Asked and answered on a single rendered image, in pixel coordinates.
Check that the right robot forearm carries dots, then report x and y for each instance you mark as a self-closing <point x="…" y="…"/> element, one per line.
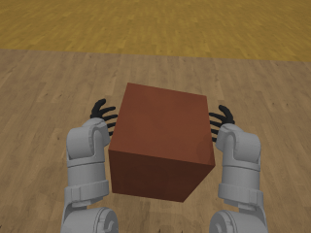
<point x="241" y="171"/>

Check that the left robot hand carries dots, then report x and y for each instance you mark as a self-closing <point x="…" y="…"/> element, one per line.
<point x="97" y="113"/>

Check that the carton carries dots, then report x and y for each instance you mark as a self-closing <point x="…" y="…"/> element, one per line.
<point x="162" y="146"/>

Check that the right robot hand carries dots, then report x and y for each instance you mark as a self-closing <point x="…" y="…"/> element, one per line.
<point x="228" y="118"/>

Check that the left robot forearm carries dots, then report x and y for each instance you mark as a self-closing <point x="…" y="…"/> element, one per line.
<point x="85" y="159"/>

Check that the robot left upper arm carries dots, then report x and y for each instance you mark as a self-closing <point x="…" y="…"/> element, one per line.
<point x="94" y="220"/>

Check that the robot right upper arm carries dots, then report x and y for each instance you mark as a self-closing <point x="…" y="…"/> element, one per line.
<point x="225" y="221"/>

